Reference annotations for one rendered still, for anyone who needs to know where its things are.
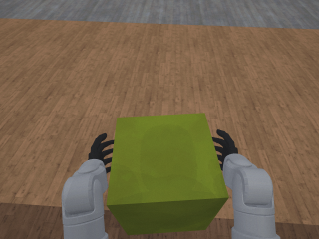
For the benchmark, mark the left robot forearm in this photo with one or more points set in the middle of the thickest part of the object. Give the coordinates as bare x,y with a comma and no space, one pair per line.
83,204

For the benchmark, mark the right robot forearm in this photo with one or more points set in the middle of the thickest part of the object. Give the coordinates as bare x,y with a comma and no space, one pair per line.
252,199

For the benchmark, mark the left robot hand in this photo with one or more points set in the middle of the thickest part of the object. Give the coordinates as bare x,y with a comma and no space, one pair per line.
97,150

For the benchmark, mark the carton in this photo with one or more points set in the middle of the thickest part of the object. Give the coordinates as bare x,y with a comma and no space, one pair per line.
165,174

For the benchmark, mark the right robot hand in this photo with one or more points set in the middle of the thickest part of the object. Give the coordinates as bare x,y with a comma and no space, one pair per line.
228,146

